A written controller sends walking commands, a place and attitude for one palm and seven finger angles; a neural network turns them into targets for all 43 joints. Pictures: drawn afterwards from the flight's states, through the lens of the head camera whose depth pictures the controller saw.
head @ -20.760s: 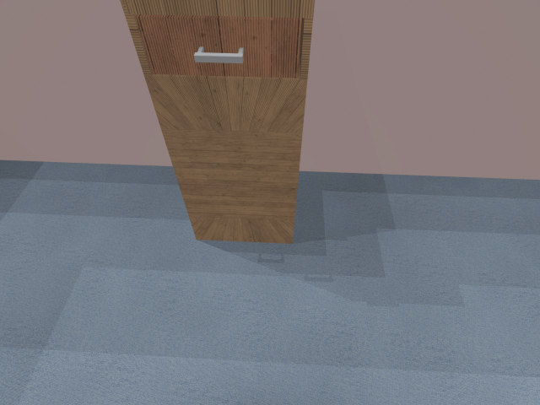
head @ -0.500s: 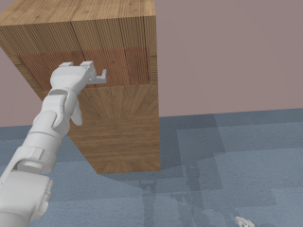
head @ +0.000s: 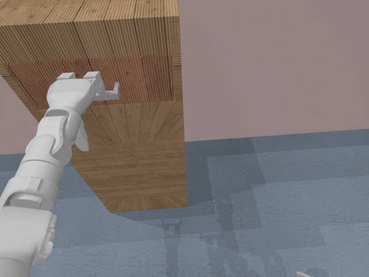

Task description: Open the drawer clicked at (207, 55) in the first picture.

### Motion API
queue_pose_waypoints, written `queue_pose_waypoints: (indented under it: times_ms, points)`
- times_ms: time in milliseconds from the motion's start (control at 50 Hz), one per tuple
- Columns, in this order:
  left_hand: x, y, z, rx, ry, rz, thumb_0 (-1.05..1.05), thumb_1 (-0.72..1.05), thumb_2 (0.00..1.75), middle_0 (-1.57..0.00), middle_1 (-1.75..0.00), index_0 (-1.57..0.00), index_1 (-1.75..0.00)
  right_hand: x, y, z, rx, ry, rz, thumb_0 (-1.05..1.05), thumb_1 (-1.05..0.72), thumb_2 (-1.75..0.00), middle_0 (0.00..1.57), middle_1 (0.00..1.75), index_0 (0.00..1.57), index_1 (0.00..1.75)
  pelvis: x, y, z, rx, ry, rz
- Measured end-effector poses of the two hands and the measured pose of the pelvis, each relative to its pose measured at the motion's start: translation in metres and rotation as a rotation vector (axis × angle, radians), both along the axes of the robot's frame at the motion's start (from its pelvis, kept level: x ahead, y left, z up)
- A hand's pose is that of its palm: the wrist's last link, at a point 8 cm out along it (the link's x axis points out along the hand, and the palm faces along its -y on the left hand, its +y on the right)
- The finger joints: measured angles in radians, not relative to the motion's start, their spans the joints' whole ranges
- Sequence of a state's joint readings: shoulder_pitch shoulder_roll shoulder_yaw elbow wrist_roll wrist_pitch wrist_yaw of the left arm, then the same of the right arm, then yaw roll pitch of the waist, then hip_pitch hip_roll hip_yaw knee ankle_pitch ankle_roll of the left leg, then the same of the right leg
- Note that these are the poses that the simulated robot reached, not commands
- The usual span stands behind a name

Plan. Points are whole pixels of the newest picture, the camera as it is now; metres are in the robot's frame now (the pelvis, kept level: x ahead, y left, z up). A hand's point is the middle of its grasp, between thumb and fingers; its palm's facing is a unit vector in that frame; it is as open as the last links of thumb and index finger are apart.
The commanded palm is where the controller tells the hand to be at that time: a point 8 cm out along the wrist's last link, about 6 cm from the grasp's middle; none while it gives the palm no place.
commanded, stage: lower the fingers behind the handle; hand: left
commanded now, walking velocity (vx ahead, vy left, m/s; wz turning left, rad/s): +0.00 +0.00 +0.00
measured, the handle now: (96, 91) +0.52 +0.25 +0.11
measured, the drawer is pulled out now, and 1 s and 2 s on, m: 0.00 0.00 0.00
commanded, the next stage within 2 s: lift the fingers back up to retry in 0.52 s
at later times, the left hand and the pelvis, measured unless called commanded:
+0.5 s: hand (83, 112) +0.44 +0.25 +0.12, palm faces +0.04 +0.01 -1.00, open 13.9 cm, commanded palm +0.42 +0.26 +0.15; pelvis -0.01 +0.00 +0.00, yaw +0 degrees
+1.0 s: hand (78, 106) +0.45 +0.26 +0.13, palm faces +0.02 +0.02 -1.00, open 13.8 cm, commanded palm +0.42 +0.26 +0.20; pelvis +0.00 +0.01 +0.00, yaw +0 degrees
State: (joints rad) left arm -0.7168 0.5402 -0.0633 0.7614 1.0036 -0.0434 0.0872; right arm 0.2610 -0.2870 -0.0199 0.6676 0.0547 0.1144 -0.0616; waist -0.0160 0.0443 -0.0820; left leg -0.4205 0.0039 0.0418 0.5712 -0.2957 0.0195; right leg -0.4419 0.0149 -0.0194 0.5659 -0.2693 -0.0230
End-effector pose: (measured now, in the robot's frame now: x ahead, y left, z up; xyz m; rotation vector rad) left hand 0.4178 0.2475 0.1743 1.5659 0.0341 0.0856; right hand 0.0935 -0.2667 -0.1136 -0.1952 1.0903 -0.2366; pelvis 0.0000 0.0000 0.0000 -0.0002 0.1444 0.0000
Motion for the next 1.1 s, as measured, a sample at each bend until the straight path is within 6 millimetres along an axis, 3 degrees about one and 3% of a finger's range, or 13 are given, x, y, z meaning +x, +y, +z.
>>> queue_pose_waypoints:
  times_ms: [740, 960, 1100]
  points:
    - [0.005, 0.0, 0.001, 0.016, 0.0, -0.003, 0.01, -0.49, 0.3, -0.33, -1.28, -0.32, -1.28, -0.028, 0.013, -0.004, -0.001, 0.017, -0.017, 0.0, -0.91, -0.9, 0.2, 0.3, 0.21, 0.3, -0.013, 0.01, -0.004, -0.003, 0.016, -0.007]
    - [0.008, 0.008, 0.006, 0.019, 0.027, 0.003, 0.01, -0.49, 0.3, -0.33, -1.23, -0.32, -1.22, -0.02, 0.021, -0.003, 0.011, 0.002, -0.023, 0.01, -0.91, -0.9, 0.2, 0.3, 0.21, 0.3, -0.006, 0.014, -0.001, -0.006, -0.004, -0.004]
    - [0.012, 0.004, 0.03, 0.016, -0.029, -0.017, 0.0, -0.49, 0.3, -0.32, -1.21, -0.32, -1.2, -0.002, 0.025, -0.002, 0.024, -0.002, -0.001, 0.01, -0.91, -0.9, 0.2, 0.3, 0.21, 0.3, 0.004, 0.017, 0.002, -0.009, -0.009, 0.005]
